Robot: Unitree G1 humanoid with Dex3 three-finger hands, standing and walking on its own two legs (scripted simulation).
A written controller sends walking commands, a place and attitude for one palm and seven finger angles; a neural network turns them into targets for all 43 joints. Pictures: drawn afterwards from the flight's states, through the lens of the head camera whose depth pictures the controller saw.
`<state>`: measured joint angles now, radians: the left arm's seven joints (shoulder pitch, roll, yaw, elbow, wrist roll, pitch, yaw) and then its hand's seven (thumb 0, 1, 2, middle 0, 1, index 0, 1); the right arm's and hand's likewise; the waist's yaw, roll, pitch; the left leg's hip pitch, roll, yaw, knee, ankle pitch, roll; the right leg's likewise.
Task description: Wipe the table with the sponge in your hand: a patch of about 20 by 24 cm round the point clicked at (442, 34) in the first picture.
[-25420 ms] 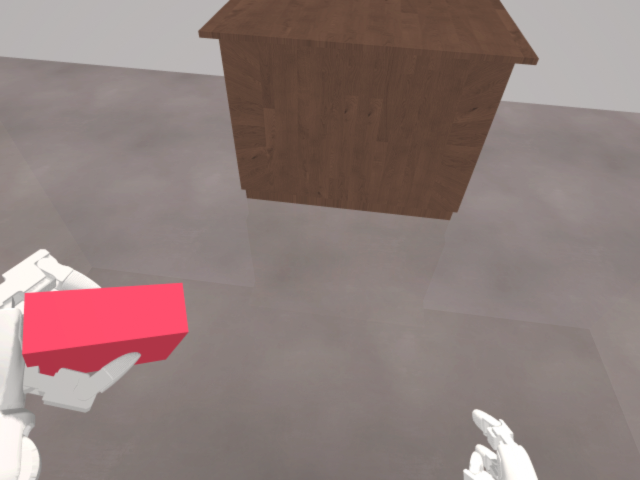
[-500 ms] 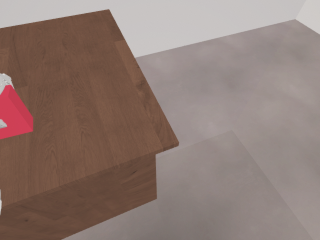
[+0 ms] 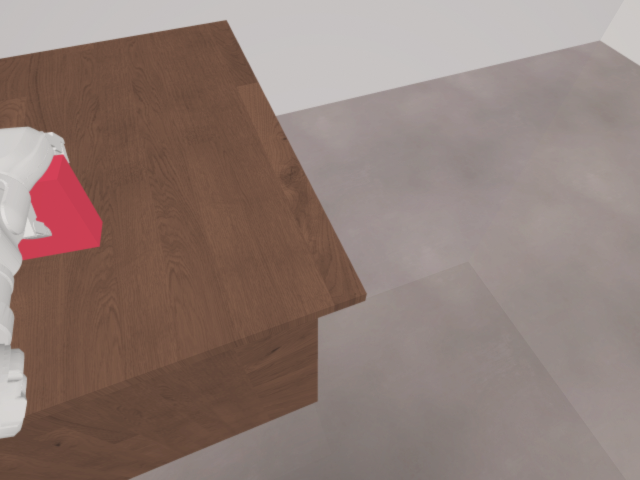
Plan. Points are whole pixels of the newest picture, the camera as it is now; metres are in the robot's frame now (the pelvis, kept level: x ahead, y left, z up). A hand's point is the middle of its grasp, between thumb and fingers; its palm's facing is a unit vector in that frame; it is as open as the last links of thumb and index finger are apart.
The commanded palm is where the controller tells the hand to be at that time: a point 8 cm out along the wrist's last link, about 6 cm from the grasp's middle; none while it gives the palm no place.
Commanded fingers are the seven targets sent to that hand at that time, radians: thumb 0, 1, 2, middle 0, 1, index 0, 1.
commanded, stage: slide across to the middle lane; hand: left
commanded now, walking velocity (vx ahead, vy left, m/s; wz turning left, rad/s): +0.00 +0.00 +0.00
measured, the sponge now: (43, 221) +0.40 +0.39 +0.07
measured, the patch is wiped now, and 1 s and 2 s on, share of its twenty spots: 0.25 0.35 0.50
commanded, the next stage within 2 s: wipe back along the middle lane in 0.26 s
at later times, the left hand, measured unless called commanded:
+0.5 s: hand (68, 187) +0.42 +0.34 +0.12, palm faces -0.11 +0.05 -0.99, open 9.4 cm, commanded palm +0.40 +0.33 +0.16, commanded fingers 0.00 0.10 1.30 -1.20 -1.60 -1.20 -1.60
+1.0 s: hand (74, 219) +0.38 +0.31 +0.11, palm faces -0.03 +0.02 -1.00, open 9.4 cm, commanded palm +0.34 +0.30 +0.14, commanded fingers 0.00 0.10 1.30 -1.20 -1.60 -1.20 -1.60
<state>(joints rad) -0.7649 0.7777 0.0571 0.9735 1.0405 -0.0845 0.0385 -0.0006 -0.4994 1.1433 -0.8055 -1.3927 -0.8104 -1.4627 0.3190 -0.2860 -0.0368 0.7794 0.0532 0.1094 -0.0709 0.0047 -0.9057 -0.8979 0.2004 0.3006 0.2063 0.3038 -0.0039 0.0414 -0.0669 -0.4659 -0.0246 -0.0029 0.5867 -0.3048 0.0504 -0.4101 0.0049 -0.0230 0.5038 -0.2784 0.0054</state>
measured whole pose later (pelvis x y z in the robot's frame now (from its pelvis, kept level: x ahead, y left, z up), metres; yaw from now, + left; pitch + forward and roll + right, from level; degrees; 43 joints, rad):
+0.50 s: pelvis +0.01 -0.01 +0.01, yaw -1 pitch +9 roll -1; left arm -0.75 0.70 0.03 0.97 1.04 0.00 0.04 -0.01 -0.49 1.13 -0.80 -1.40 -0.81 -1.46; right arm 0.26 -0.30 -0.03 0.76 0.05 0.11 -0.07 0.00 -0.91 -0.90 0.20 0.30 0.21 0.30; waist -0.01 0.05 -0.07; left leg -0.38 -0.01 0.01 0.50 -0.28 0.04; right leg -0.34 0.01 -0.01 0.45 -0.26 -0.01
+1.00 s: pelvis +0.01 -0.01 +0.01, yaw -1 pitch +5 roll +0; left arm -0.48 0.57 -0.01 0.61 0.98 0.18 0.05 -0.01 -0.46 1.12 -0.77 -1.43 -0.77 -1.50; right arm 0.15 -0.29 0.00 0.72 0.06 0.11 -0.06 0.01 -0.91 -0.90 0.20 0.30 0.20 0.30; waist 0.05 0.07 -0.07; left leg -0.28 -0.03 0.01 0.47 -0.28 0.04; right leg -0.26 0.00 0.00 0.45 -0.28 0.00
